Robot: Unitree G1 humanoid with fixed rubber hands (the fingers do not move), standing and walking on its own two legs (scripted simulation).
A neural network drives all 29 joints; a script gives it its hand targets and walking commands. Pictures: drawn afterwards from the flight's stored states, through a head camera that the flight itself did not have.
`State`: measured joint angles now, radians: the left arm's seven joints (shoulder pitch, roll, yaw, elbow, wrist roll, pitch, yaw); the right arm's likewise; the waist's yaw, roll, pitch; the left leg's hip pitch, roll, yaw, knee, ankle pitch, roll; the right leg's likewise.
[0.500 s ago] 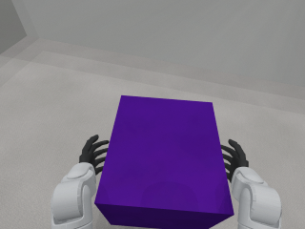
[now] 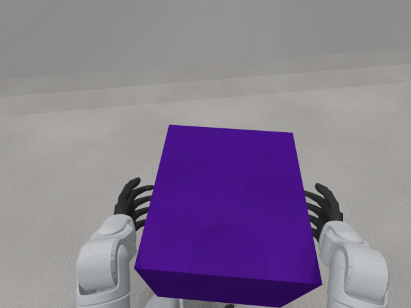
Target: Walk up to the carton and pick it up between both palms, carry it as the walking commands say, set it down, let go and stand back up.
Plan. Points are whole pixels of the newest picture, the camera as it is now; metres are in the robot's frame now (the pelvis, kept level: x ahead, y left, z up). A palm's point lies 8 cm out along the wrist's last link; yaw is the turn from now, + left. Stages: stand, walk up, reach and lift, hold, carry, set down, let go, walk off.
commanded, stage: carry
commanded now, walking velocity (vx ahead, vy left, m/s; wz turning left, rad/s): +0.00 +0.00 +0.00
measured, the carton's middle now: (224, 215) +0.30 -0.02 -0.02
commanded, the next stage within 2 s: none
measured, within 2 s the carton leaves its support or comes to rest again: neither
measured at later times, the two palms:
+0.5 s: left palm (148, 252) +0.19 +0.10 +0.10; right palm (381, 246) +0.20 -0.25 +0.09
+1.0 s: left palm (138, 275) +0.16 +0.11 +0.09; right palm (382, 269) +0.16 -0.24 +0.09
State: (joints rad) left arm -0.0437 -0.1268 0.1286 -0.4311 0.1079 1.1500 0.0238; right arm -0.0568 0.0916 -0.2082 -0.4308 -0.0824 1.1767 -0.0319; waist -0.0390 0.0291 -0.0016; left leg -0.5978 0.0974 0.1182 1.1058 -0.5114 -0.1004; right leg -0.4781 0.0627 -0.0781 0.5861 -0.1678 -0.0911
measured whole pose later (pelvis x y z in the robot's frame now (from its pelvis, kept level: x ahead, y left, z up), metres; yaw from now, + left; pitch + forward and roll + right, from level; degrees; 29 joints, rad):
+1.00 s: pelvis -0.09 -0.06 +0.01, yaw +0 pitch +0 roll +1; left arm -0.10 -0.12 0.17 -0.28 0.14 1.15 0.01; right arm -0.12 0.08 -0.17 -0.25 -0.15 1.15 -0.03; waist 0.00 -0.02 -0.10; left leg -0.33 0.01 0.14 0.58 -0.36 0.03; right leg -0.41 0.05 -0.04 0.43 -0.06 -0.05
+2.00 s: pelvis -0.02 -0.02 +0.01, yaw +0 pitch +3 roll -1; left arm -0.06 -0.12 0.17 -0.11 0.17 0.85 -0.01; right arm -0.07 0.11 -0.18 -0.09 -0.18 0.85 -0.01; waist 0.00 -0.01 -0.09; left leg -0.27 0.00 0.15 0.58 -0.36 0.06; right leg -0.41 0.03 -0.03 0.53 -0.17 -0.04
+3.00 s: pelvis -0.02 -0.04 +0.01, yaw +0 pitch +2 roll +0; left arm -0.05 -0.12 0.17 -0.05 0.18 0.78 -0.01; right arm -0.07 0.10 -0.18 -0.04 -0.19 0.79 -0.01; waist 0.00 0.00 -0.10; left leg -0.27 0.01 0.14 0.56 -0.34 0.04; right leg -0.40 0.04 -0.05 0.51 -0.16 -0.06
